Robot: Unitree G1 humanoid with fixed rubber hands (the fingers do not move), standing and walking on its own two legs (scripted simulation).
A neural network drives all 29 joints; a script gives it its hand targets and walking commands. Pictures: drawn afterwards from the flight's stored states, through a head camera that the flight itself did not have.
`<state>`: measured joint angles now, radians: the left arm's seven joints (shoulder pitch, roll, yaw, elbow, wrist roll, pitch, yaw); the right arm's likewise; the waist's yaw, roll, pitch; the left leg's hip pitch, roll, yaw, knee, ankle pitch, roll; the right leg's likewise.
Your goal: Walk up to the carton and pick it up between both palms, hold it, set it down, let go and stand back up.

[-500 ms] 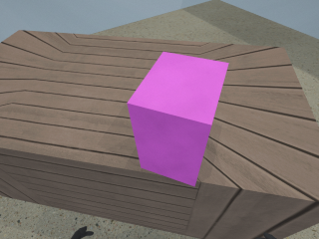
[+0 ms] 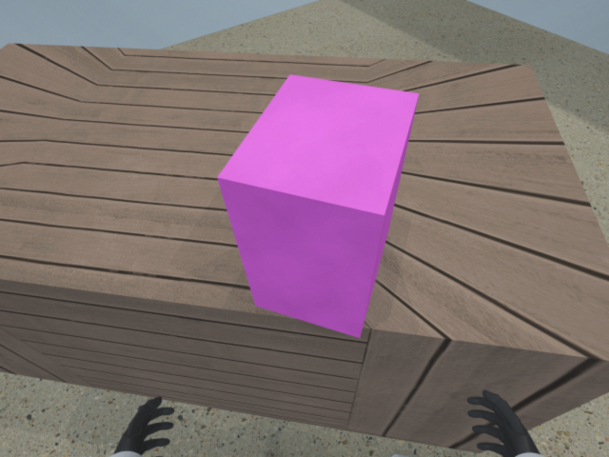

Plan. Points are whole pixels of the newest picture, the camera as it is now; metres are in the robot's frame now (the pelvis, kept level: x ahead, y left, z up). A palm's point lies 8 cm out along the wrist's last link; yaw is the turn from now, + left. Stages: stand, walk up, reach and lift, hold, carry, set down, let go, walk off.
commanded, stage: reach and lift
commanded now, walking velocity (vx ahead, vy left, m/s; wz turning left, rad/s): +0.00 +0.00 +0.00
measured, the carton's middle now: (326, 213) +0.40 +0.02 +0.09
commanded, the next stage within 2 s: none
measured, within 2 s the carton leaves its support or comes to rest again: neither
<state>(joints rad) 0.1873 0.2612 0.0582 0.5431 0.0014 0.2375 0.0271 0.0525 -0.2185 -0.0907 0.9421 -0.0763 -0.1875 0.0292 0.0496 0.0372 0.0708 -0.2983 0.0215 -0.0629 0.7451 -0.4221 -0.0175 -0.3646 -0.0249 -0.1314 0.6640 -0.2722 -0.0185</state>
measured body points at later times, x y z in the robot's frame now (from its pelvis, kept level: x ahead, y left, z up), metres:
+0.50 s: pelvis +0.01 -0.01 +0.02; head -0.01 +0.01 +0.47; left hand +0.17 +0.26 -0.04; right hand +0.17 -0.19 -0.04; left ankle -0.01 +0.13 -0.72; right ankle +0.05 -0.11 -0.72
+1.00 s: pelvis +0.04 +0.03 +0.03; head +0.03 +0.05 +0.48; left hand +0.22 +0.25 +0.01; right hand +0.19 -0.15 +0.02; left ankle -0.01 +0.13 -0.72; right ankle +0.05 -0.11 -0.72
